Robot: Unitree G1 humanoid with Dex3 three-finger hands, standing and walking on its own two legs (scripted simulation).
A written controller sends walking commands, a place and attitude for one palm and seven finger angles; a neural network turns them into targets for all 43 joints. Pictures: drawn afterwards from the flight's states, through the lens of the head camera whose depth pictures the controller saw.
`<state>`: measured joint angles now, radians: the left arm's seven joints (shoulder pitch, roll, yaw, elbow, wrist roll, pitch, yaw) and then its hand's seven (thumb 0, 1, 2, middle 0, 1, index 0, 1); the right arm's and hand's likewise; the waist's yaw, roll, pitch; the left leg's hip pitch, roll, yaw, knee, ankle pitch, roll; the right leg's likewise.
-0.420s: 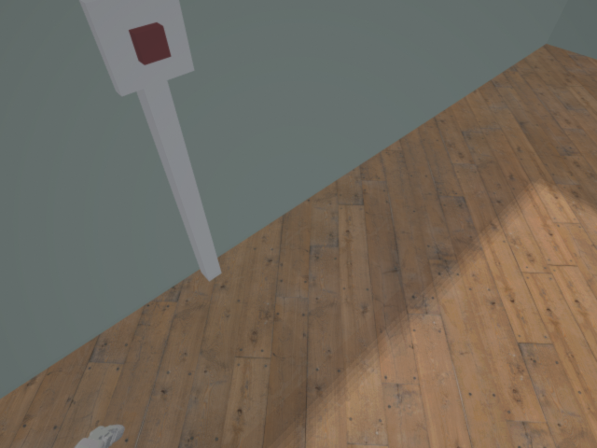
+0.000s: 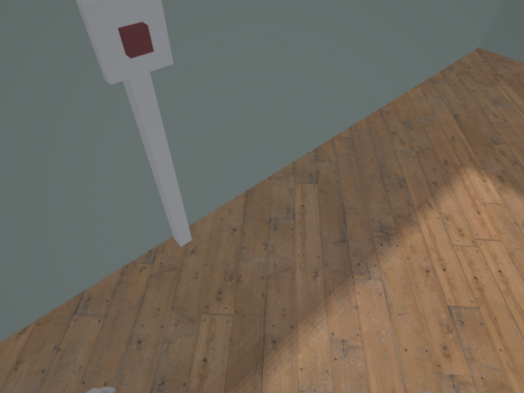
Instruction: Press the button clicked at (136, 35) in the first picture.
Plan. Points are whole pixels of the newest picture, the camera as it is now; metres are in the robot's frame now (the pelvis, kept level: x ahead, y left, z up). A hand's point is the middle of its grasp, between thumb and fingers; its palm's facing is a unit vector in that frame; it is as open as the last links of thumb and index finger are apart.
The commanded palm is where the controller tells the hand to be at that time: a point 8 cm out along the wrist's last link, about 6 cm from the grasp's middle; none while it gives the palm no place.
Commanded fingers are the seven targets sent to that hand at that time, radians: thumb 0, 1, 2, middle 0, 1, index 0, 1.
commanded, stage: stand and wait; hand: left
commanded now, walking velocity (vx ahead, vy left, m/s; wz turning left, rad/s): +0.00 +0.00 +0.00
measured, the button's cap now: (135, 39) +0.82 +0.36 +0.15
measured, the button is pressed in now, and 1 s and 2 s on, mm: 0 0 0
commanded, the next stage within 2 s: look at it before walking up in 0.64 s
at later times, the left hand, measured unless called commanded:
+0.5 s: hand out of the picture +0.06 +0.25 -0.15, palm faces -0.02 -0.94 -0.33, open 7.4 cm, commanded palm none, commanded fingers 0.00 0.90 0.90 -0.20 -0.30 -0.20 -0.30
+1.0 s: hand out of the picture +0.04 +0.25 -0.15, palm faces -0.03 -0.94 -0.33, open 7.4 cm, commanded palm none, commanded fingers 0.00 0.90 0.90 -0.20 -0.30 -0.20 -0.30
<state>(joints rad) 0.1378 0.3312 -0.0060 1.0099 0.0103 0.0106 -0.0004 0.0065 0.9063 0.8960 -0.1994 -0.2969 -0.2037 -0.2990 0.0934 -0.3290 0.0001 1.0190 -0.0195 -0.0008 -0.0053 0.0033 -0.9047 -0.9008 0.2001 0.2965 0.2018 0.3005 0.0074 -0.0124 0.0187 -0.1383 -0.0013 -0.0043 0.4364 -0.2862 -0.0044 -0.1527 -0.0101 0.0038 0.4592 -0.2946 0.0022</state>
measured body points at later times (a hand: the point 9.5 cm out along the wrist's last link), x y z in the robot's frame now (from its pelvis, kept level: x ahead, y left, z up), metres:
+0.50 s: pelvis -0.03 +0.00 +0.00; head -0.02 +0.00 +0.45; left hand +0.06 +0.29 -0.13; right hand +0.05 -0.30 -0.13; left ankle -0.03 +0.12 -0.74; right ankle -0.03 -0.12 -0.74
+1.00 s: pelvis -0.03 +0.00 +0.01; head -0.02 +0.00 +0.46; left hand +0.05 +0.30 -0.13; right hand +0.05 -0.30 -0.13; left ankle -0.03 +0.12 -0.74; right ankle -0.03 -0.12 -0.74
